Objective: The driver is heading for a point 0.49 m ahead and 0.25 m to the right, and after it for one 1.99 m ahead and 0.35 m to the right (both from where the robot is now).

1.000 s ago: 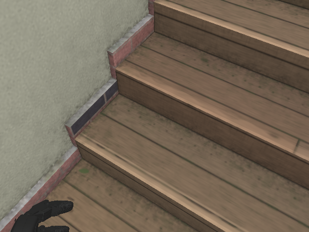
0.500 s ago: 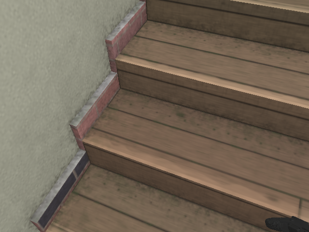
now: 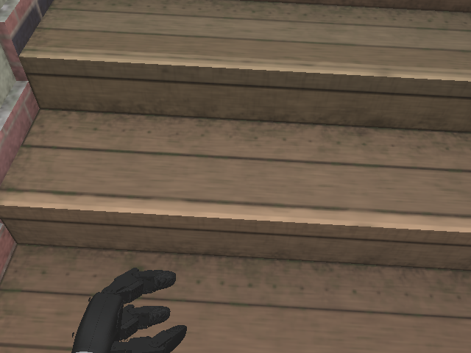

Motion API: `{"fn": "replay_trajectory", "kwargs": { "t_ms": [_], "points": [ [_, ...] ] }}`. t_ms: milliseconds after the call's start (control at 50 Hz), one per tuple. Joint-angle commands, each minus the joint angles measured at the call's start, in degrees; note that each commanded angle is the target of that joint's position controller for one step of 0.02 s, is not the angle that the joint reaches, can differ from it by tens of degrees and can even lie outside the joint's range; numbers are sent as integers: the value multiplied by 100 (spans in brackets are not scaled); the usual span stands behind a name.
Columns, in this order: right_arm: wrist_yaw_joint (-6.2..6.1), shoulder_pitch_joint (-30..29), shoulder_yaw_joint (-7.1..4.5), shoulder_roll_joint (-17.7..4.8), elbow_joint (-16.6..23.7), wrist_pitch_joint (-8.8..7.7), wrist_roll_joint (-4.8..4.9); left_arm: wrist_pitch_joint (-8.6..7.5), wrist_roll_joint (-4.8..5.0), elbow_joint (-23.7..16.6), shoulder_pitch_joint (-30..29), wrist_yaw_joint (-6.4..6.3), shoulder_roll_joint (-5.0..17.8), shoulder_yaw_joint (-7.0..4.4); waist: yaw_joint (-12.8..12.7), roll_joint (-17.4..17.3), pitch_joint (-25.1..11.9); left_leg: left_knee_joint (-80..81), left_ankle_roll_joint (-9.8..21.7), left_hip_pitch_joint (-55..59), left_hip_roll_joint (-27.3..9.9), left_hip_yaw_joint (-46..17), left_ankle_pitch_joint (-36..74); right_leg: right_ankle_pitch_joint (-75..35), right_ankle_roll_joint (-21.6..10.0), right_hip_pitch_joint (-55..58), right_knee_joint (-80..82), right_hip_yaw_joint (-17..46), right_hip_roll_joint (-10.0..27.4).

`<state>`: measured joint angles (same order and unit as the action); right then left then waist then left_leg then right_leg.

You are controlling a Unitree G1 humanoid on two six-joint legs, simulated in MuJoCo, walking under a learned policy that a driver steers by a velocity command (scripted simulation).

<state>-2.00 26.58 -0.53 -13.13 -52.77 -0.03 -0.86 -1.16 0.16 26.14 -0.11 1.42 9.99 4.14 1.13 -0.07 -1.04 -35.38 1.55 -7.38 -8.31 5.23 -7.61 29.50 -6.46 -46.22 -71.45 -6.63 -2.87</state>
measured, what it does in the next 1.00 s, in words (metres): climbs, turning right: left foot 0.16 m higher, then right foot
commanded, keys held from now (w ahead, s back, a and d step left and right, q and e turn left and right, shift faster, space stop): w+e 0.66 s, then q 0.34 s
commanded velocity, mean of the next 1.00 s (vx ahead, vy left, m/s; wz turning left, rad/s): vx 0.42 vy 0.00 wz -0.41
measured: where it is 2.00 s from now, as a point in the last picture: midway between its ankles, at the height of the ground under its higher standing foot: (328, 189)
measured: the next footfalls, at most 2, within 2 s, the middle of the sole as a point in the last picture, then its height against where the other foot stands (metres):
left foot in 0.42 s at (215, 325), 0.16 m higher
right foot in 0.94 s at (369, 304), level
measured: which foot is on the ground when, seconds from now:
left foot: up 0.00-0.40, down 0.42-0.94, up 0.96-1.00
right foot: down 0.00-0.44, up 0.46-0.92, down 0.94-1.00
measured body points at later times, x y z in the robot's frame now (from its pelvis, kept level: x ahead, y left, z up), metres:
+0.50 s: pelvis +0.29 -0.01 +0.18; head +0.31 -0.03 +0.62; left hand +0.36 +0.23 +0.04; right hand +0.44 -0.26 +0.11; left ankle +0.42 +0.06 -0.46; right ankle +0.10 -0.08 -0.48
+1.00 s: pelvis +0.49 -0.15 +0.28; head +0.52 -0.16 +0.73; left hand +0.77 -0.08 +0.19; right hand +0.36 -0.34 +0.14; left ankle +0.43 +0.06 -0.36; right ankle +0.47 -0.28 -0.46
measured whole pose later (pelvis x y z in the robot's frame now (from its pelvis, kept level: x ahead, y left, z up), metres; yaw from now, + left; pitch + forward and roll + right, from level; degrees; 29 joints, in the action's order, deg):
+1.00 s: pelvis +0.49 -0.15 +0.28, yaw -23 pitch +4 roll +0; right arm -1.1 26.9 -0.7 -7.8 -52.4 -3.7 0.2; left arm -1.3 -3.5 39.4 2.0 -0.6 8.3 0.9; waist 5.1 1.1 -0.6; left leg -64.2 -1.9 -21.0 -4.7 -2.4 -29.6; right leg 8.7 -0.4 -20.3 -25.8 -3.0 2.1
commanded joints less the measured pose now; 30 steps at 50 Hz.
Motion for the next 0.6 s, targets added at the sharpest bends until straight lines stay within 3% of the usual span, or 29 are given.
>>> {"fn": "replay_trajectory", "kwargs": {
  "t_ms": [20, 40, 60, 80, 100, 120, 160, 180, 200, 220, 240, 260, 280, 300, 320, 340, 360, 380, 400, 420, 440, 460, 480, 500, 520, 540, 560, 580, 600],
  "points": [
    [551, -847, -333, -734, 1030, -695, -28, -9, -269, 580, 2480, -230, 1789, -725, -937, 942, -2225, -7080, 271, -4204, 1049, -2079, -773, 828, -1538, 4807, 5512, 7287, 2045],
    [614, -1426, -205, -412, 1343, -724, 79, -90, -136, 1060, 2752, -101, 1432, -648, -829, 447, -844, -7939, 359, -5004, 990, -1613, -633, 1142, -1188, 3939, 5502, 6539, 1869],
    [550, -1742, -20, 44, 1610, -725, 13, -87, -82, 1454, 2653, 28, 1071, -580, -449, 122, 134, -8395, 441, -5562, 884, -1276, -517, 844, -826, 3124, 5237, 5282, 1517],
    [496, -1639, 144, 388, 1767, -676, -7, -59, -140, 1702, 2240, 69, 479, -414, 58, 161, 587, -8955, 488, -5701, 812, -1065, -447, -63, -523, 2486, 5057, 4075, 1066],
    [471, -1353, 312, 617, 1838, -623, -3, -38, -125, 1906, 1948, 139, 24, -286, 376, 374, 581, -9208, 517, -5594, 718, -976, -185, -696, -255, 1986, 4813, 3133, 734],
    [460, -1196, 339, 558, 1857, -582, 69, -23, -42, 1968, 1760, 187, -175, -248, 535, 361, 602, -9218, 516, -5792, 609, -890, -261, -1198, -197, 1947, 4740, 2531, 638],
    [435, -1288, 379, 296, 1959, -514, 44, -59, -15, 1977, 1287, 172, 83, -306, 741, -13, 678, -8107, 329, -5703, 416, -677, 12, -1142, -209, 1341, 5021, 2130, 498],
    [377, -1632, 383, 199, 2169, -490, -60, -139, -27, 1919, 1215, 157, 319, -348, 702, -25, 651, -7516, 220, -5389, 440, -419, 284, -1312, -193, 895, 5259, 2042, 350],
    [303, -1953, 459, 427, 2273, -449, -87, -168, -118, 2129, 1678, 124, 359, -342, 426, 434, 490, -8390, 67, -5727, 616, -88, 169, -1518, -424, 1201, 5292, 2224, 452],
    [264, -2184, 572, 703, 2399, -435, -93, -144, -131, 2321, 2008, 83, 520, -354, 308, 624, 570, -9099, 36, -6498, 615, -56, -206, -1439, -492, 1596, 5348, 2517, 582],
    [233, -2309, 637, 796, 2533, -461, -55, -133, -136, 2423, 2244, 58, 521, -342, 231, 617, 542, -9058, 14, -6915, 535, -93, -319, -1408, -508, 1984, 5299, 2583, 659],
    [251, -2754, 696, 763, 2797, -512, -72, -63, 41, 2480, 2493, 48, 571, -372, 105, 433, 563, -7867, -34, -6994, 394, -80, -318, -1176, -420, 2118, 5343, 2626, 554],
    [250, -3369, 702, 661, 2993, -573, -97, -25, 100, 2563, 2949, -26, 542, -373, -258, 375, 451, -7178, -121, -6969, 471, 113, -258, -1506, -499, 2384, 5485, 2828, 611],
    [243, -3832, 712, 654, 3211, -637, -128, 4, 82, 2656, 3366, -121, 577, -393, -511, 427, 266, -6664, -236, -7015, 497, 231, -182, -1894, -606, 2830, 5621, 3130, 802],
    [234, -4345, 820, 857, 3468, -653, -232, 26, 191, 2585, 3462, -269, 770, -511, -648, 474, 47, -5715, -261, -6173, 414, 453, -669, -2487, -801, 2844, 6489, 3307, 1134],
    [206, -4396, 791, 802, 3552, -618, -157, 0, 200, 2681, 3571, -371, 743, -537, -605, 633, -47, -4916, -243, -5680, 346, 398, -859, -2608, -859, 3196, 6746, 3310, 1253],
    [228, -3882, 669, 694, 3362, -600, -63, 5, 239, 2501, 3047, -425, 730, -559, -223, 1079, -316, -3704, -12, -4430, 566, 644, -1297, -4360, -640, 3421, 6652, 2581, 1014],
    [216, -3059, 441, 379, 3177, -592, -12, -59, 55, 2465, 2883, -471, 1010, -597, 293, 1552, -1085, -3691, 106, -2627, 1034, 763, -1370, -7469, -631, 3352, 6245, 2535, 1211],
    [220, -2255, 163, -210, 2935, -603, 44, -87, -11, 2391, 2697, -476, 1368, -684, 754, 1617, -1587, -3462, 202, -1912, 1278, 590, -1749, -10216, -465, 4121, 5417, 2298, 1272],
    [233, -1324, -67, -769, 2794, -598, 133, -154, -6, 2288, 2237, -444, 1713, -799, 1355, 1761, -1876, -2388, 443, -1229, 1119, -188, -1892, -11149, -366, 4532, 4220, 2269, 1248],
    [205, -90, -239, -1159, 2405, -604, 0, -287, -111, 2037, 1709, -376, 1432, -776, 1677, 916, -2667, -1615, 818, 617, 284, -1915, -2388, -9833, -396, 3577, 2481, 2393, 932],
    [130, 327, -348, -1462, 1990, -601, -317, -466, -44, 1655, 1786, -140, 387, -602, 1089, -2722, -3510, 752, 1690, 2502, -1297, -5563, -2824, -3672, -154, 1243, 109, 2510, -526],
    [-111, -46, -284, -971, 2043, -443, -432, -561, -155, 1772, 1641, 139, 651, -673, 1077, -2443, -3218, 1654, 1812, 2046, -1643, -6994, -2319, -2024, 58, 551, -2267, 3024, -788],
    [-209, -434, -164, -429, 1746, -367, -260, -463, -49, 1471, 1222, 273, 559, -677, 710, -1584, -1721, 1653, 1475, 880, -1611, -5734, -2480, -1874, 40, -101, -3204, 2552, -535],
    [-193, -522, 1, 237, 1360, -323, -195, -339, 4, 1148, 780, 301, 343, -541, 445, -570, -538, 1340, 1281, -290, -1468, -4502, -2322, -1821, -18, -461, -3644, 2008, -267],
    [-115, -630, 117, 766, 924, -338, -205, -213, 43, 1142, 892, 302, 96, -462, 28, 134, 134, 1018, 1016, -1215, -1251, -3312, -2381, -1882, -132, -447, -3724, 1781, 47],
    [-25, -731, 176, 1101, 702, -390, -248, -112, 157, 1272, 1315, 294, -30, -429, -285, 183, 279, 1010, 759, -1674, -971, -2413, -2029, -1961, -151, -254, -3699, 1698, 272],
    [23, -710, 167, 1135, 490, -407, -208, -70, 297, 1284, 1627, 237, -202, -376, -413, -41, 509, 1221, 699, -1816, -1004, -2139, -1965, -1759, -174, -540, -4389, 1683, 174],
    [83, -569, 134, 1116, 282, -434, -149, -59, 338, 1210, 1597, 216, -319, -323, -448, 86, 583, 1312, 561, -1692, -884, -1618, -1734, -1922, -221, -851, -4447, 1690, 245]
  ]
}}
Velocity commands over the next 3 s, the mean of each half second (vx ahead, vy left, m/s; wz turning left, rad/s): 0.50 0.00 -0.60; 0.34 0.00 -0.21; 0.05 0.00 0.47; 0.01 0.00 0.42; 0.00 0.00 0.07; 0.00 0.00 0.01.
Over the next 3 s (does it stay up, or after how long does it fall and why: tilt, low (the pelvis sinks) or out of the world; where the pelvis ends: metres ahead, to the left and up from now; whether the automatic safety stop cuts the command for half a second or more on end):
stays up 0.74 -0.23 0.45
